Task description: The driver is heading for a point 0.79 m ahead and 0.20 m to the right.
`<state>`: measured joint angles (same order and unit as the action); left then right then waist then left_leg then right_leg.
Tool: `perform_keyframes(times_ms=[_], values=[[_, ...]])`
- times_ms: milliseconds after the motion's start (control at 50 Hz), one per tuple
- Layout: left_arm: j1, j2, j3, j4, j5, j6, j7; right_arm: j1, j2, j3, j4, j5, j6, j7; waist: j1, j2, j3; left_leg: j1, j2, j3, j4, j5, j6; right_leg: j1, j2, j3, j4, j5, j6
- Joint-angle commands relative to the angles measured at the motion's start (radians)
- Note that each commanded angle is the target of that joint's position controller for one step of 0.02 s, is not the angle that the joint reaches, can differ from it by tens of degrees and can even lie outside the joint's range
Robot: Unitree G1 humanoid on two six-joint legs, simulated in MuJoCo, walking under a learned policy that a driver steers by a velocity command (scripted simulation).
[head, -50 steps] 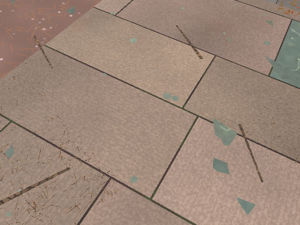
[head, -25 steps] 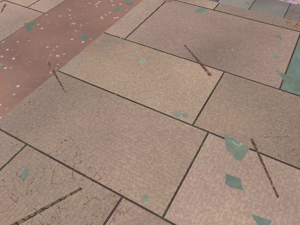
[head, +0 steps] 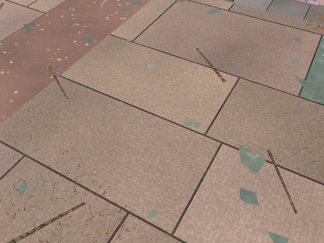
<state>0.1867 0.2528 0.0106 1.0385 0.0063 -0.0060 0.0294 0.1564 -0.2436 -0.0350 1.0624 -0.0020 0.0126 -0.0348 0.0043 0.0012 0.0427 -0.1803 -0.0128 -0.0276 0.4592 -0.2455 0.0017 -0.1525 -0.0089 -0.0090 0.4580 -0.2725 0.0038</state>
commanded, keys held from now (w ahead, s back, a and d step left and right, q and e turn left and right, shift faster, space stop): no key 0.26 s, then w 0.74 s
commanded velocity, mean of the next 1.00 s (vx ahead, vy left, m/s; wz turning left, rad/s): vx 0.26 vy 0.00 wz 0.00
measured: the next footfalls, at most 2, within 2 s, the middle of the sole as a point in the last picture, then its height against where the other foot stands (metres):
right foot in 0.96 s outside the picture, level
left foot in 1.50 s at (144, 194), level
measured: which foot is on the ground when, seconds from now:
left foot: down 0.00-0.98, up 1.00-1.00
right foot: down 0.00-0.54, up 0.56-0.94, down 0.96-1.00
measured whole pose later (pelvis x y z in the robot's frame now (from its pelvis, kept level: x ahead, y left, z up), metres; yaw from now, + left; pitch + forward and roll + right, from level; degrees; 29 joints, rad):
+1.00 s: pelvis +0.27 -0.02 -0.03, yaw +0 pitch +1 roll +0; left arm -0.04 0.25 0.04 0.82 -0.02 -0.10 -0.04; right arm 0.47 -0.23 -0.03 1.10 0.00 -0.06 -0.01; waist -0.06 0.00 0.05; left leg 0.03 0.03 -0.01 0.69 -0.47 0.00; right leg -0.52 0.01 -0.07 0.61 -0.10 -0.08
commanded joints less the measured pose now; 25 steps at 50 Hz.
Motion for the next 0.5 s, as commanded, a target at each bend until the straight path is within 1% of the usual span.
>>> perform_keyframes(times_ms=[20, 260, 280, 300, 320, 340, 360, 380, 400, 420, 440, 460, 480, 500], values=[[0.018, 0.114, 0.018, -0.026, 0.000, -0.008, 0.005, 0.002, -0.114, -0.017, -0.018, 0.000, -0.008, -0.004, -0.001, -0.002, -0.023, 0.024, 0.038, -0.035, -0.063, 0.173, 0.021, -0.045, -0.031, 0.028, -0.080, 0.141, -0.013], [0.065, 0.095, 0.011, -0.003, -0.001, -0.009, 0.008, 0.022, -0.098, -0.009, 0.025, 0.001, -0.007, -0.006, -0.003, 0.000, -0.012, 0.010, 0.035, -0.026, -0.065, 0.153, 0.016, -0.057, -0.024, 0.026, -0.082, 0.124, -0.017], [0.085, 0.088, 0.009, 0.007, -0.002, -0.008, 0.009, 0.040, -0.089, -0.006, 0.036, 0.001, -0.006, -0.007, -0.004, -0.002, -0.035, 0.017, 0.022, -0.013, -0.064, 0.054, 0.018, -0.049, -0.014, 0.017, -0.085, 0.025, -0.020], [0.091, 0.097, 0.014, 0.010, -0.008, -0.005, 0.012, 0.046, -0.092, -0.009, 0.039, 0.008, -0.004, -0.008, -0.004, -0.008, -0.020, -0.008, 0.001, 0.006, -0.044, -0.113, 0.027, -0.067, -0.003, 0.015, -0.082, -0.139, -0.034], [0.087, 0.114, 0.020, 0.003, -0.014, -0.003, 0.016, 0.047, -0.100, -0.012, 0.035, 0.013, -0.006, -0.010, -0.004, -0.020, 0.014, -0.060, -0.011, 0.014, -0.022, -0.286, 0.039, -0.102, -0.008, 0.034, -0.083, -0.311, -0.055], [0.087, 0.122, 0.024, -0.006, -0.017, -0.006, 0.017, 0.038, -0.101, -0.013, 0.026, 0.012, -0.012, -0.009, 0.000, -0.029, 0.061, -0.124, -0.010, 0.008, -0.006, -0.386, 0.052, -0.137, -0.031, 0.074, -0.101, -0.434, -0.080], [0.103, 0.130, 0.028, -0.010, -0.021, -0.014, 0.017, 0.026, -0.093, -0.012, 0.014, 0.012, -0.025, -0.006, 0.007, -0.046, 0.095, -0.177, -0.005, 0.003, 0.019, -0.401, 0.061, -0.147, -0.068, 0.131, -0.125, -0.495, -0.106], [0.137, 0.144, 0.034, -0.006, -0.026, -0.025, 0.014, 0.014, -0.076, -0.009, 0.004, 0.014, -0.042, 0.000, 0.020, -0.077, 0.107, -0.225, -0.003, 0.011, 0.071, -0.354, 0.060, -0.120, -0.121, 0.211, -0.158, -0.524, -0.139], [0.178, 0.165, 0.044, 0.004, -0.031, -0.036, 0.010, 0.002, -0.053, -0.004, -0.006, 0.016, -0.060, 0.008, 0.030, -0.129, 0.098, -0.265, -0.011, 0.045, 0.157, -0.267, 0.052, -0.074, -0.197, 0.320, -0.212, -0.551, -0.181], [0.190, 0.188, 0.054, 0.007, -0.033, -0.043, 0.008, -0.003, -0.036, -0.001, -0.015, 0.020, -0.075, 0.017, 0.027, -0.176, 0.094, -0.279, -0.003, 0.064, 0.242, -0.191, 0.053, -0.061, -0.277, 0.430, -0.267, -0.562, -0.225], [0.179, 0.183, 0.055, -0.003, -0.032, -0.048, 0.006, -0.009, -0.043, -0.002, -0.021, 0.024, -0.085, 0.025, 0.019, -0.166, 0.104, -0.273, 0.021, 0.046, 0.278, -0.185, 0.065, -0.089, -0.310, 0.474, -0.291, -0.536, -0.244], [0.149, 0.175, 0.054, -0.020, -0.030, -0.051, 0.002, 0.004, -0.043, -0.003, -0.020, 0.029, -0.093, 0.031, -0.002, -0.154, 0.107, -0.243, 0.028, 0.047, 0.255, -0.210, 0.080, -0.112, -0.304, 0.452, -0.289, -0.498, -0.235], [0.100, 0.176, 0.054, -0.040, -0.037, -0.052, -0.002, 0.046, -0.032, -0.001, -0.009, 0.034, -0.099, 0.034, -0.036, -0.159, 0.112, -0.156, 0.029, 0.059, 0.141, -0.207, 0.096, -0.159, -0.276, 0.390, -0.263, -0.453, -0.209], [0.046, 0.167, 0.052, -0.064, -0.043, -0.049, -0.007, 0.125, -0.041, -0.008, 0.026, 0.035, -0.102, 0.034, -0.078, -0.137, 0.106, 0.009, 0.009, 0.075, 0.003, -0.138, 0.101, -0.239, -0.209, 0.292, -0.214, -0.379, -0.167]])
